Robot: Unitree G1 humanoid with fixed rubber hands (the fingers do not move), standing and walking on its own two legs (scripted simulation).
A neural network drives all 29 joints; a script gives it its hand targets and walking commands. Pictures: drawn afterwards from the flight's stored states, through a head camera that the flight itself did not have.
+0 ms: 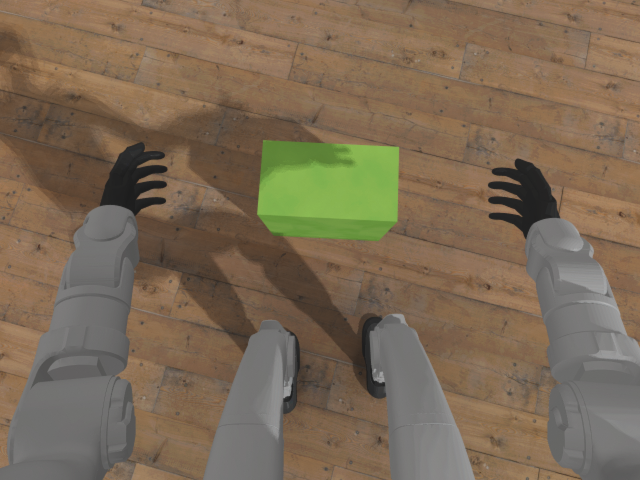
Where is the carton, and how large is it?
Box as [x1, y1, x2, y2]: [257, 140, 398, 240]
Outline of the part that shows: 263,140 257,214 273,235 378,240 396,222 398,147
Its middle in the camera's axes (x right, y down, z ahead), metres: +0.02 -0.10 +0.95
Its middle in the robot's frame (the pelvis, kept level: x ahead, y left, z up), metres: +0.53 +0.00 -0.54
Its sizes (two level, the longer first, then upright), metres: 0.293 0.164 0.275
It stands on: the floor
